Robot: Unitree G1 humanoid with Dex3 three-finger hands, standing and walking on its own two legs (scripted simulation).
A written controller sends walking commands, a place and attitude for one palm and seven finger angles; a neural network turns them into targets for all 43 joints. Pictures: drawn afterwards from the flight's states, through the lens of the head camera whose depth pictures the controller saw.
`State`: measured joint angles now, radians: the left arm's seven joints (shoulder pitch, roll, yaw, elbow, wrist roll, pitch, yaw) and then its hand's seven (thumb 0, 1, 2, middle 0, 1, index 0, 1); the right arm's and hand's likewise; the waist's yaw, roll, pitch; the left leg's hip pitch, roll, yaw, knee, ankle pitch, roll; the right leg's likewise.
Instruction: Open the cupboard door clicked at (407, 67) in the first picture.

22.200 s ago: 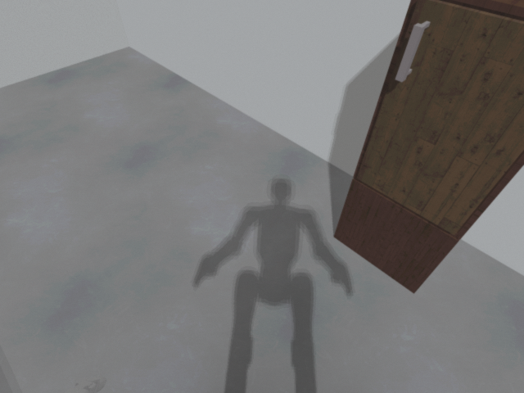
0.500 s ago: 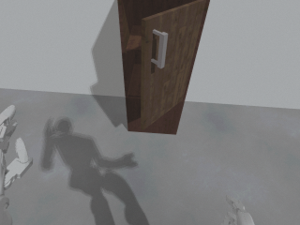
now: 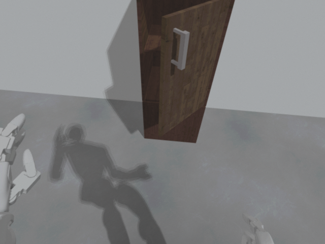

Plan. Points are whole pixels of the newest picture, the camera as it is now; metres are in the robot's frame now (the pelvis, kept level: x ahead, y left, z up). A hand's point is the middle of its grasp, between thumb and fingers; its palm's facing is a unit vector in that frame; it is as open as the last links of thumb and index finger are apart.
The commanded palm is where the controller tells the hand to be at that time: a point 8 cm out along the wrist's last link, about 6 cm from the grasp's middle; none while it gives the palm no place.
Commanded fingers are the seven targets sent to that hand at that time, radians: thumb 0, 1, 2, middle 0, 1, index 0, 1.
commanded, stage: let the arm hang, fingers relaxed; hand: left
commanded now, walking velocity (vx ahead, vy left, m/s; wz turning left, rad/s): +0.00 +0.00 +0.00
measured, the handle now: (179, 49) +0.70 +0.00 +0.14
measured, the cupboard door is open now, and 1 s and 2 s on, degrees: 49 49 49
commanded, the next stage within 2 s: look to check the result in 1.08 s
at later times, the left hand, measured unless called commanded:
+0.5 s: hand out of the picture -0.03 +0.18 -0.18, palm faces +0.05 -0.98 -0.22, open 7.3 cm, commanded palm none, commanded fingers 0.00 0.90 0.90 -0.20 -0.30 -0.20 -0.30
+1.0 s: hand out of the picture +0.09 +0.18 -0.16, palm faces +0.03 -0.96 -0.26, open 7.4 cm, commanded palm none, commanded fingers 0.00 0.90 0.90 -0.20 -0.30 -0.20 -0.30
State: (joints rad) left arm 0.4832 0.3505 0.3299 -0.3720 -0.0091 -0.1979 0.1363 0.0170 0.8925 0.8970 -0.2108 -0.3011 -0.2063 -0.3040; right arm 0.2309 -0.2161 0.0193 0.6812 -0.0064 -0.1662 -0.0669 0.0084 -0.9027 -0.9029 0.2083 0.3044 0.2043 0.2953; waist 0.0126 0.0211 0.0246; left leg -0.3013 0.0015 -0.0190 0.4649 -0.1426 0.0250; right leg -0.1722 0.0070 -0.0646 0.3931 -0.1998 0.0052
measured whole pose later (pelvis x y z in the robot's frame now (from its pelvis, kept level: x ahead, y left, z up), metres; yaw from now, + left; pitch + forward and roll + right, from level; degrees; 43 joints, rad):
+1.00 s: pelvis +0.03 -0.03 +0.00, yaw +1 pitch -2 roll +0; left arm 0.15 0.22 0.02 1.11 0.01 -0.01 0.01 0.00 0.91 0.90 -0.20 -0.30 -0.20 -0.30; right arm 0.16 -0.24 -0.01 1.12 -0.02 0.00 -0.02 0.00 -0.91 -0.90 0.21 0.30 0.20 0.29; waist -0.01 0.02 0.05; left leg -0.21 -0.01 -0.03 0.40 -0.16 0.00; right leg -0.11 0.00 -0.08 0.40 -0.26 -0.02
